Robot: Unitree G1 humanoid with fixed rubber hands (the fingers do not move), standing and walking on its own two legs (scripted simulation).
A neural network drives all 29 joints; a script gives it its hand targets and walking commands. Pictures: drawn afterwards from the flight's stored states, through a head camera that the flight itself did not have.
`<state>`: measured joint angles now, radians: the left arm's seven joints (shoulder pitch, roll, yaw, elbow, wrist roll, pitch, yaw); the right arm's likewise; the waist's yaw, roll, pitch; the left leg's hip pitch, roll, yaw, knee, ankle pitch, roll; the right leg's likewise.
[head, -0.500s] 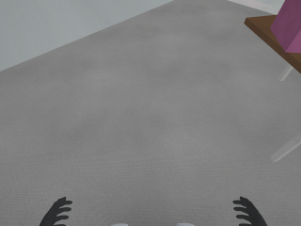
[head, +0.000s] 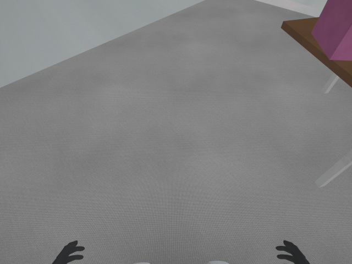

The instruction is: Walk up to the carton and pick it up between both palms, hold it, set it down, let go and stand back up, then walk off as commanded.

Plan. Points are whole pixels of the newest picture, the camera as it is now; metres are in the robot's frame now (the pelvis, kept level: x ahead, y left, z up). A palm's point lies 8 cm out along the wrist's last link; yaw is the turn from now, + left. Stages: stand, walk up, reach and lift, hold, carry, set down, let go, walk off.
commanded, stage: stand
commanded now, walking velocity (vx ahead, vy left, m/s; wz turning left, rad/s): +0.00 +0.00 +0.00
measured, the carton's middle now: out of the picture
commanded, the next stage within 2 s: walk up in 1.92 s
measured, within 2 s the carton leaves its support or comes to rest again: neither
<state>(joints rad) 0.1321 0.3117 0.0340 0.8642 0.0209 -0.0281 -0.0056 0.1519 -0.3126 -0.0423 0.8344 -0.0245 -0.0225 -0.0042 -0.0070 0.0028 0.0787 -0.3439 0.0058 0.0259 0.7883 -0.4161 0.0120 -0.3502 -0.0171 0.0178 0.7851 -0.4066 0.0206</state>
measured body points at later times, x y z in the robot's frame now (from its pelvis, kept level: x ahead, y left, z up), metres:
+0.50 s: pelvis +0.00 +0.00 +0.02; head +0.01 +0.00 +0.47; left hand +0.11 +0.29 -0.11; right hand +0.10 -0.29 -0.11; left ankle +0.00 +0.11 -0.71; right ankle +0.01 -0.13 -0.71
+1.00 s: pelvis -0.01 +0.00 +0.03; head +0.00 +0.00 +0.48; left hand +0.10 +0.28 -0.10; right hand +0.08 -0.29 -0.10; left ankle +0.00 +0.11 -0.71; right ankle +0.01 -0.13 -0.71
